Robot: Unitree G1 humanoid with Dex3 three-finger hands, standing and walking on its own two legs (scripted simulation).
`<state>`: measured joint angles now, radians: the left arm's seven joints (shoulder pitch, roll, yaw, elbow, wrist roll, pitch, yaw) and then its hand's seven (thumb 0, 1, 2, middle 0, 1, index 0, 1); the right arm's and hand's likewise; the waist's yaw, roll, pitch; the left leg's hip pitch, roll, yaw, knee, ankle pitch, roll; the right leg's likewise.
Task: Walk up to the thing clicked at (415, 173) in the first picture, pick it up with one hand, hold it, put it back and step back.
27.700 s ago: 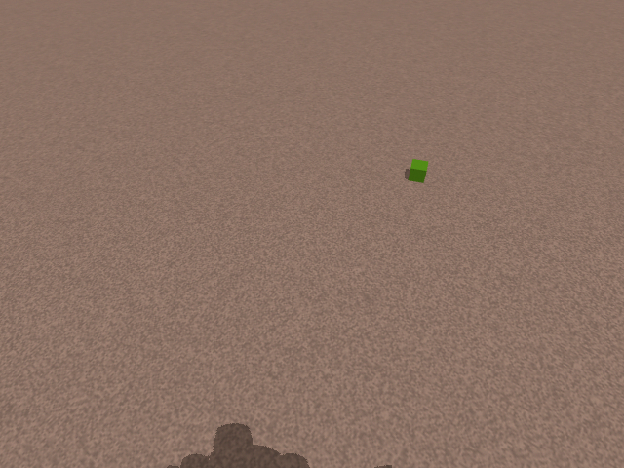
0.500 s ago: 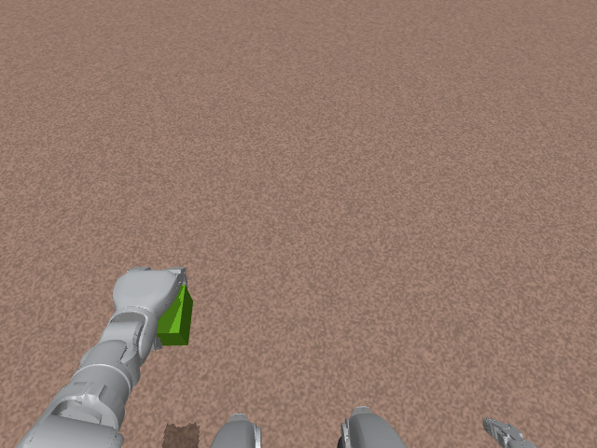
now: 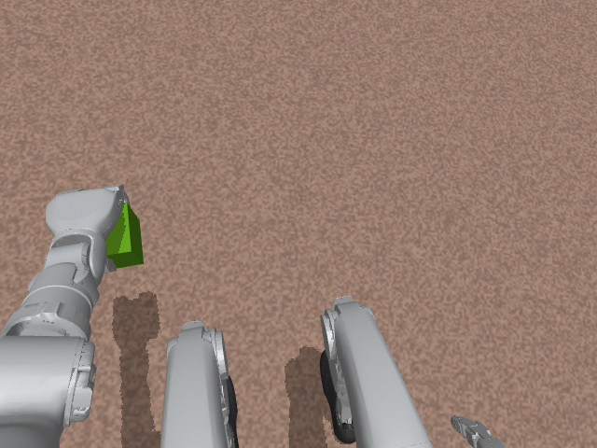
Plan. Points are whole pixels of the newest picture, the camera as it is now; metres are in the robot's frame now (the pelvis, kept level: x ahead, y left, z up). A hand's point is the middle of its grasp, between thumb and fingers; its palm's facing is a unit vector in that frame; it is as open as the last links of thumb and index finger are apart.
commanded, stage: crouch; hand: left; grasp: from above
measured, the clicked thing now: (109, 238) +0.45 +0.24 -0.18
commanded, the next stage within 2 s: lower in 1.00 s
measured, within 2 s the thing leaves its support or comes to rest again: neither
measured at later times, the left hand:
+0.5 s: hand (118, 238) +0.47 +0.26 -0.27, palm faces -0.47 -0.03 -0.88, open 10.8 cm
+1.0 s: hand (127, 237) +0.49 +0.26 -0.33, palm faces -0.46 -0.02 -0.89, open 10.8 cm
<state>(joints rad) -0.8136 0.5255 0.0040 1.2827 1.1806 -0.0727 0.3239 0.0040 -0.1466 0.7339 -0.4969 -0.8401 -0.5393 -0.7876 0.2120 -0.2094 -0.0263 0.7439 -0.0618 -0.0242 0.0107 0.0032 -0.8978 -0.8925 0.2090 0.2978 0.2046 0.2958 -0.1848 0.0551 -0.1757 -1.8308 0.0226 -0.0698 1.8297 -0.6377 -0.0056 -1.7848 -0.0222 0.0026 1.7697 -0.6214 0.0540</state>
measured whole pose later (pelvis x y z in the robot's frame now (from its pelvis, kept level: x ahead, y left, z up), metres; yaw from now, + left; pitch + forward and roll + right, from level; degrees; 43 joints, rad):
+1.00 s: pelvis -0.02 +0.00 -0.16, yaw -4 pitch +35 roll -9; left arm -1.08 0.83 0.11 1.50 1.31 -0.19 0.34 0.00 -0.17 0.74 -0.54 -0.81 -0.58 -0.75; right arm 0.19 -0.27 0.09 0.71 -0.14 -0.03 0.13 0.00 -0.91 -0.90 0.21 0.30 0.20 0.30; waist -0.30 0.00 -0.02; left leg -2.30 0.00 -0.16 2.35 -0.68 -0.02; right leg -2.22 0.01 -0.04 2.25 -0.66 0.07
